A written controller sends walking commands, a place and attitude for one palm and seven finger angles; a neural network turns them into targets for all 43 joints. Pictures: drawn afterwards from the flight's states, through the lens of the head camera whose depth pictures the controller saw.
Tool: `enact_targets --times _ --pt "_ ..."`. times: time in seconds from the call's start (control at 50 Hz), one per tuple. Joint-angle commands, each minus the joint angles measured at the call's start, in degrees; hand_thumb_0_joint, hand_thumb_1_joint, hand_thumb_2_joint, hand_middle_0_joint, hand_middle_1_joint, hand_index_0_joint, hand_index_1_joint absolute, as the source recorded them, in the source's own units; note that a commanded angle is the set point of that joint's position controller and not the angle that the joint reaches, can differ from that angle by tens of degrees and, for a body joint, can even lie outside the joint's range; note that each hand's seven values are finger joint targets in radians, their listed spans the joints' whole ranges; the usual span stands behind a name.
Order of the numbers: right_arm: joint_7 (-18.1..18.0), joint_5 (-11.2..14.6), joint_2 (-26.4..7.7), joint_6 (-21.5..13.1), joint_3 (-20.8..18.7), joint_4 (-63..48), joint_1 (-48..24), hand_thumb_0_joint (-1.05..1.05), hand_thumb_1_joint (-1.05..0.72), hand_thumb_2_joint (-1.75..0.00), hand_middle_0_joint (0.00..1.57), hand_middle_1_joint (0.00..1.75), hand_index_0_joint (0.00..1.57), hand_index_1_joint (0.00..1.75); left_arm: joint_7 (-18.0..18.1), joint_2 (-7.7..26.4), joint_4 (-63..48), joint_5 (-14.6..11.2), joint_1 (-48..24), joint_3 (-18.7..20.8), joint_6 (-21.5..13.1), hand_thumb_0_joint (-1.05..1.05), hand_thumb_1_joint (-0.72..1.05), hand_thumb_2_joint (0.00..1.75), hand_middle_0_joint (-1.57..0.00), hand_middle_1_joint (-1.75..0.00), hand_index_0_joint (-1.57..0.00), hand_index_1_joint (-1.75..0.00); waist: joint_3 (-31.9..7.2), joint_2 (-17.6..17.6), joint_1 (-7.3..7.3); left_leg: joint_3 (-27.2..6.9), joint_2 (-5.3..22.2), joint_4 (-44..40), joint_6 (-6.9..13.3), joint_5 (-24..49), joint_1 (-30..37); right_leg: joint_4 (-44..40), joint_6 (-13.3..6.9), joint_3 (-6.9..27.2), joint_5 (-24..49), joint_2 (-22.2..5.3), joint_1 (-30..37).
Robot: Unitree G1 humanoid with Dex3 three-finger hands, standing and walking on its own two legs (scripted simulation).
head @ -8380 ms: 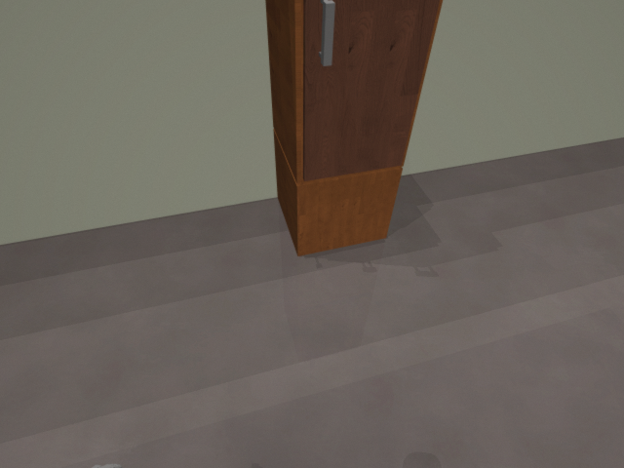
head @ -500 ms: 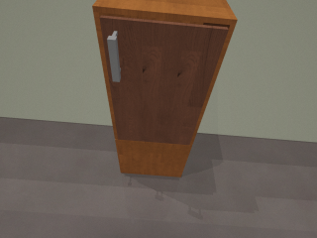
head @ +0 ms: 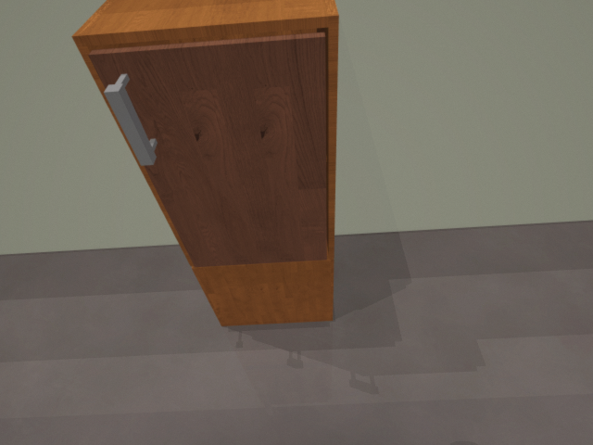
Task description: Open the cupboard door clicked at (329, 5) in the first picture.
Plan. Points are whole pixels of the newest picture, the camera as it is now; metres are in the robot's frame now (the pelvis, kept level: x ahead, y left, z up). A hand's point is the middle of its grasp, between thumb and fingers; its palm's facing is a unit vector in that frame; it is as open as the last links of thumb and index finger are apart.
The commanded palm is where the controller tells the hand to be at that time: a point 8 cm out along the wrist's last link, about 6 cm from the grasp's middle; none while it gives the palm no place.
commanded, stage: come to a stop and stand still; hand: left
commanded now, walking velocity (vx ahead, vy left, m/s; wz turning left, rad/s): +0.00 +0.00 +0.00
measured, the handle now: (136, 120) +0.59 +0.30 +0.14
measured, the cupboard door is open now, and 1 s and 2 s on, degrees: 0 0 0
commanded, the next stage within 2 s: look again from close up in 0.36 s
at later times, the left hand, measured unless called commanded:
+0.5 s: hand out of the picture -0.04 +0.15 -0.17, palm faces +0.06 -0.98 -0.19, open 7.3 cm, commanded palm none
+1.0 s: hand out of the picture -0.04 +0.20 -0.17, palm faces +0.05 -0.98 -0.19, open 7.3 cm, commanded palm none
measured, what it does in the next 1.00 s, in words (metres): steps on the spot: left foot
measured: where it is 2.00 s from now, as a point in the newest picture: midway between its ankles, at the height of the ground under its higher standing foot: outside the picture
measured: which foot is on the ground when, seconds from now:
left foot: up 0.00-0.14, down 0.16-1.00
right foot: down 0.00-1.00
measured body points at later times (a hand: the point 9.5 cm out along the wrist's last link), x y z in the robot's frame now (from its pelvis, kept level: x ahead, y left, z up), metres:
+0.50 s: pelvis -0.02 -0.01 +0.00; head -0.02 -0.02 +0.45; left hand -0.04 +0.20 -0.15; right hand -0.04 -0.22 -0.16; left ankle -0.05 +0.12 -0.73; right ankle +0.00 -0.08 -0.74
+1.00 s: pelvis -0.04 +0.04 +0.00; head -0.05 +0.03 +0.45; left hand -0.05 +0.25 -0.16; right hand -0.06 -0.16 -0.17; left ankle -0.05 +0.12 -0.74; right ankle +0.00 -0.08 -0.74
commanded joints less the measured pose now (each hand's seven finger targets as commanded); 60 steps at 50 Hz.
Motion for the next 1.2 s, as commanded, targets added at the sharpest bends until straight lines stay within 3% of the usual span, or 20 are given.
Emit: enact_targets --times 0.0,0.06,0.1,0.12,0.14,0.2,0.3,0.4,0.42,0.44,0.46,0.48,0.5,0.56,0.6,0.62,0.68,1.04,1.12,1.18 --pt "-0.24 0.24 -0.22 -1.73 0.59 -1.61 1.12 0.00 -0.90 -0.90 0.20 0.30 0.20 0.30 0.49 8.48 -1.16 -0.11 2.49 1.79 -1.49 0.00 0.90 0.90 -0.20 -0.30 -0.20 -0.30 -1.38 -9.85 2.07 -0.02 0.70 -5.46 -0.63 -0.57 1.21 -11.85 -6.77 11.32 25.07 -13.37 4.41" --pt "-0.70 0.18 0.26 -2.08 1.27 0.17 3.44 0.00 -0.90 -0.90 0.20 0.30 0.20 0.30 0.58 8.75 0.23 -0.61 2.83 1.63 -1.45 0.00 0.90 0.90 -0.20 -0.30 -0.20 -0.30 -1.91 -8.77 1.73 0.01 0.99 -16.36 -0.41 4.08 6.26 -11.35 -5.81 12.08 22.25 -12.68 5.04" --pt "-0.90 0.21 -0.03 -2.77 1.59 2.24 6.61 0.00 -0.90 -0.90 0.20 0.30 0.20 0.30 0.58 7.30 1.04 -1.13 1.88 1.19 -1.46 0.00 0.90 0.90 -0.20 -0.30 -0.20 -0.30 -2.62 -6.80 0.68 -1.81 2.27 -25.91 0.55 14.86 13.40 -10.14 -2.38 10.57 17.22 -10.28 2.30" --pt "-1.05 -0.06 -0.97 -3.15 1.73 2.66 6.32 0.00 -0.90 -0.90 0.20 0.30 0.20 0.30 0.44 6.14 1.11 -1.39 2.47 0.92 -1.39 0.00 0.90 0.90 -0.20 -0.30 -0.20 -0.30 -1.92 -2.98 1.39 -3.62 4.49 -26.28 1.52 20.21 14.57 -10.27 0.04 8.69 15.08 -7.56 1.01" --pt "-1.19 -0.11 -1.52 -3.17 1.73 2.67 5.66 0.00 -0.90 -0.90 0.20 0.30 0.20 0.30 0.48 5.65 1.25 -1.25 2.53 0.89 -1.34 0.00 0.90 0.90 -0.20 -0.30 -0.20 -0.30 -1.36 -2.42 1.90 -3.47 5.49 -25.71 1.83 20.09 12.96 -11.54 1.77 8.00 13.49 -6.46 1.92" --pt "-1.23 0.00 -0.56 -3.12 2.15 3.74 5.15 0.00 -0.90 -0.90 0.20 0.30 0.20 0.30 0.41 6.50 2.83 -1.31 2.42 1.01 -1.04 0.00 0.90 0.90 -0.20 -0.30 -0.20 -0.30 -0.19 2.69 2.20 -2.87 4.68 -27.17 1.34 16.15 9.62 -12.19 2.15 7.63 10.66 -6.03 5.66" --pt "-1.13 -0.22 0.31 -2.59 2.40 4.08 7.10 0.00 -0.90 -0.90 0.20 0.30 0.20 0.30 0.26 6.04 4.30 -1.09 3.52 0.52 -0.91 0.00 0.90 0.90 -0.20 -0.30 -0.20 -0.30 4.37 -3.58 1.60 -1.68 2.97 -28.54 1.28 10.10 9.45 -17.49 1.96 9.27 -1.98 -6.22 1.73" --pt "-1.16 -0.26 0.52 -2.86 2.66 4.32 9.38 0.00 -0.90 -0.90 0.20 0.30 0.20 0.30 0.28 5.21 4.71 -1.10 5.09 0.36 -1.17 0.00 0.90 0.90 -0.20 -0.30 -0.20 -0.30 3.91 -3.73 1.22 -1.51 2.88 -29.05 1.56 10.46 10.02 -17.77 1.53 9.38 -2.86 -6.10 1.02" --pt "-1.17 -0.27 0.59 -3.03 2.80 4.26 9.58 0.00 -0.90 -0.90 0.20 0.30 0.20 0.30 0.25 4.99 4.90 -1.13 5.47 0.28 -1.19 0.00 0.90 0.90 -0.20 -0.30 -0.20 -0.30 3.87 -2.87 1.20 -1.66 2.88 -29.46 1.65 10.67 9.77 -17.17 1.47 9.15 -1.94 -6.00 1.08" --pt "-0.46 0.10 -2.65 -4.64 2.29 1.30 4.50 0.00 -0.90 -0.90 0.20 0.30 0.20 0.30 2.88 6.76 6.23 0.02 11.45 0.00 -3.45 0.00 0.90 0.90 -0.20 -0.30 -0.20 -0.30 4.73 -5.82 3.34 3.09 2.42 -17.08 -0.31 8.11 3.21 -12.58 7.21 11.68 35.45 -8.94 5.12" --pt "-0.60 0.43 0.86 -3.86 2.57 -1.33 8.42 0.00 -0.90 -0.90 0.20 0.30 0.20 0.30 2.60 9.11 4.24 -0.16 11.64 0.54 -4.00 0.00 0.90 0.90 -0.20 -0.30 -0.20 -0.30 -3.18 -4.69 0.64 -0.76 1.02 -12.83 0.72 1.28 4.12 -12.34 3.68 16.00 31.56 -14.01 8.48" --pt "-0.32 0.61 0.88 -3.93 2.49 -1.24 8.91 0.00 -0.90 -0.90 0.20 0.30 0.20 0.30 2.13 8.30 3.54 -0.12 9.48 0.12 -4.16 0.00 0.90 0.90 -0.20 -0.30 -0.20 -0.30 -5.53 -2.41 -0.11 -0.99 1.80 -12.47 0.88 1.28 6.37 -12.97 -2.18 14.05 18.47 -13.71 5.27" --pt "-0.02 0.30 1.66 -3.68 2.59 -1.28 10.57 0.00 -0.90 -0.90 0.20 0.30 0.20 0.30 1.65 8.10 2.59 -0.28 7.33 0.16 -3.96 0.00 0.90 0.90 -0.20 -0.30 -0.20 -0.30 -5.55 -1.48 -1.00 0.08 1.10 -14.71 1.21 4.34 9.39 -13.34 -3.68 11.88 6.02 -11.78 1.82" --pt "-0.01 -0.38 1.05 -4.29 3.04 -1.10 13.24 0.00 -0.90 -0.90 0.20 0.30 0.20 0.30 0.99 4.69 2.52 -0.50 6.58 -0.21 -3.50 0.00 0.90 0.90 -0.20 -0.30 -0.20 -0.30 2.28 -2.63 -1.00 -2.15 2.36 -21.83 2.59 10.06 8.07 -12.34 -1.82 9.45 -5.71 -7.03 -5.80" --pt "-0.12 -0.38 0.79 -4.78 3.31 -1.30 12.47 0.00 -0.90 -0.90 0.20 0.30 0.20 0.30 0.68 4.25 2.80 -0.52 7.30 -0.44 -2.84 0.00 0.90 0.90 -0.20 -0.30 -0.20 -0.30 4.49 2.12 0.17 -4.42 3.32 -26.36 3.21 9.84 3.71 -9.00 -0.59 7.36 -3.34 -5.08 -3.13" --pt "-0.30 -0.38 0.47 -5.03 3.57 -1.39 11.96 0.00 -0.90 -0.90 0.20 0.30 0.20 0.30 0.51 3.78 3.24 -0.67 8.10 -0.74 -2.77 0.00 0.90 0.90 -0.20 -0.30 -0.20 -0.30 4.90 1.38 0.79 -5.43 3.89 -28.05 3.57 9.20 1.89 -7.66 -0.19 6.87 -0.57 -4.25 -1.09" --pt "-0.58 -0.20 -0.42 -5.36 3.66 -1.55 11.45 0.00 -0.90 -0.90 0.20 0.30 0.20 0.30 0.29 3.05 4.00 -0.79 9.38 -1.11 -2.63 0.00 0.90 0.90 -0.20 -0.30 -0.20 -0.30 4.82 -2.79 1.59 -5.88 3.68 -30.32 3.79 6.65 -0.03 -6.94 0.40 6.37 1.95 -4.23 2.27" --pt "-0.67 -0.20 -0.15 -5.49 3.94 1.38 11.19 0.00 -0.90 -0.90 0.20 0.30 0.20 0.30 0.32 2.49 4.53 -0.54 10.25 -1.26 -2.33 0.00 0.90 0.90 -0.20 -0.30 -0.20 -0.30 4.89 -2.38 1.62 -5.54 3.34 -32.18 3.99 6.61 2.16 -6.21 1.11 5.95 5.11 -5.02 1.91" --pt "-0.38 -0.61 -1.32 -4.78 3.40 1.24 11.15 0.00 -0.90 -0.90 0.20 0.30 0.20 0.30 -0.11 2.66 4.17 0.17 11.22 -0.57 -2.02 0.00 0.90 0.90 -0.20 -0.30 -0.20 -0.30 6.33 -2.09 1.85 -5.91 3.24 -31.90 5.02 -7.12 0.16 -4.60 0.20 6.25 -8.43 -4.36 -0.58" --pt "-0.08 -0.78 -1.03 -4.64 3.09 0.22 10.64 0.00 -0.90 -0.90 0.20 0.30 0.20 0.30 -0.54 3.08 3.64 0.31 12.41 0.09 -2.21 0.00 0.90 0.90 -0.20 -0.30 -0.20 -0.30 7.82 -3.36 2.21 -4.86 1.93 -28.47 5.39 -8.44 -2.24 -5.74 -0.92 9.47 -13.80 -5.04 -1.58"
